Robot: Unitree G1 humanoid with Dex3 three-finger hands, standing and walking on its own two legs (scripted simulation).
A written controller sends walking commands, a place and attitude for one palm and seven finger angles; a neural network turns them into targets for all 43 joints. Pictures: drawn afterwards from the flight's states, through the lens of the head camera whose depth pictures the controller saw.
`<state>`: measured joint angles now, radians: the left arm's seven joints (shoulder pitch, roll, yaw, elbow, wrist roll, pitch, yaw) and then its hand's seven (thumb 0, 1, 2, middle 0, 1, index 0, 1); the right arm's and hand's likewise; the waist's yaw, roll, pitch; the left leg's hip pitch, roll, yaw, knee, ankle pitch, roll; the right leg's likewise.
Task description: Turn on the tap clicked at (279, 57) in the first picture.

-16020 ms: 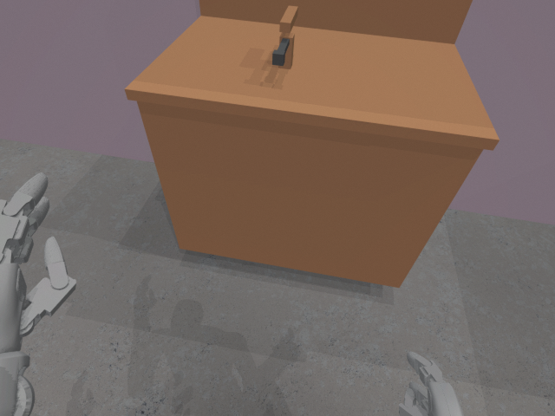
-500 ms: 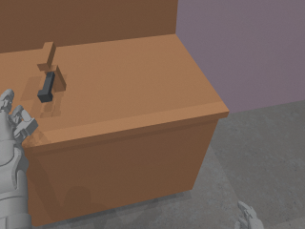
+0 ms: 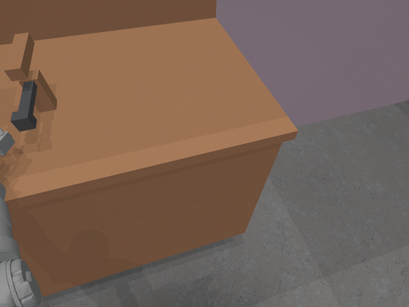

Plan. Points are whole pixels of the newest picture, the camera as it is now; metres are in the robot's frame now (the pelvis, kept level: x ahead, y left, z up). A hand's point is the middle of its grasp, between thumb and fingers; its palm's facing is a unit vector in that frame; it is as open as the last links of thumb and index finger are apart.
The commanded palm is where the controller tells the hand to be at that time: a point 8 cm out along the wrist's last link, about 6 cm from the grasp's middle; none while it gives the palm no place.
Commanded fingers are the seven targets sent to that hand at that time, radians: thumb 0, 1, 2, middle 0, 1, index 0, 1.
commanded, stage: reach beside the lever's end, fingers flat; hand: left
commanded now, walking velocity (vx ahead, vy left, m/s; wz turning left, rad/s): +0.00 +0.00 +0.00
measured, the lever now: (24, 120) +0.41 +0.36 +0.13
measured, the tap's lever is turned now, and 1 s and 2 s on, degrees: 0 3 25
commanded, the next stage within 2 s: push the lever round in 0.38 s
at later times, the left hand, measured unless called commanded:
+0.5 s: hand (6, 141) +0.37 +0.37 +0.13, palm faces +0.56 -0.83 -0.06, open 7.8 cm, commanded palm +0.32 +0.40 +0.13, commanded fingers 0.00 0.90 0.90 -0.15 -0.15 -0.15 -0.15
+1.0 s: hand (26, 137) +0.38 +0.34 +0.13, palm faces +0.56 -0.83 -0.07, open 7.7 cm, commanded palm +0.33 +0.37 +0.13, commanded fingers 0.00 0.90 0.90 -0.15 -0.15 -0.15 -0.15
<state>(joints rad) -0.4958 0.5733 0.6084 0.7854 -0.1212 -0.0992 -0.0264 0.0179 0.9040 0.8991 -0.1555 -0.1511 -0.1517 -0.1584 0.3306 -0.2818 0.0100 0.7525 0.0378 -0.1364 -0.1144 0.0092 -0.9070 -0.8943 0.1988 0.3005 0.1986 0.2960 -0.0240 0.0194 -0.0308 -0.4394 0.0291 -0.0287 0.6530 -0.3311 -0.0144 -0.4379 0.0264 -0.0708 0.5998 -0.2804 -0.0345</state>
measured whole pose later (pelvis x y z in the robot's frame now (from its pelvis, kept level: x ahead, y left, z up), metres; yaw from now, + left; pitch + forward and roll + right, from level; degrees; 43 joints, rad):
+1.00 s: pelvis +0.01 +0.00 +0.00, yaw +0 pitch +6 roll -1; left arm -0.43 0.46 0.53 0.65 -0.14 -0.07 0.03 0.02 0.91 0.91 -0.16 -0.15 -0.15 -0.16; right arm 0.32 -0.26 0.01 0.73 0.04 -0.11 -0.10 0.01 -0.91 -0.89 0.20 0.30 0.20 0.30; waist -0.01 0.03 -0.05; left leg -0.41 0.03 -0.03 0.64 -0.34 -0.01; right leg -0.41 0.02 -0.07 0.59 -0.29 -0.03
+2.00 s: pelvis +0.00 +0.00 +0.00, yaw +1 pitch +6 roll -1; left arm -0.55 0.25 0.37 0.63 -0.03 -0.04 0.42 0.02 0.98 0.94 -0.15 -0.15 -0.15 -0.16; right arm 0.24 -0.23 0.01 0.77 0.00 -0.09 -0.08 0.01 -0.91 -0.89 0.20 0.30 0.20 0.30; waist -0.01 0.03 -0.06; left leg -0.41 0.01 -0.04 0.63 -0.32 -0.01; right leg -0.41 0.01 -0.08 0.59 -0.28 -0.03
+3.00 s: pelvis -0.01 +0.00 +0.00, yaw +1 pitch +10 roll -1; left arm -0.88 0.22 0.46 0.99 0.12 -0.07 0.78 -0.01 0.94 0.93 -0.15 -0.15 -0.15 -0.16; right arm 0.28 -0.23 -0.03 0.82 -0.08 -0.03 -0.02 0.01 -0.91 -0.89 0.20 0.30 0.20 0.30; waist -0.08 0.03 -0.10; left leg -0.53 0.02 -0.04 0.68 -0.32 -0.02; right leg -0.53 0.02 -0.08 0.64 -0.29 -0.04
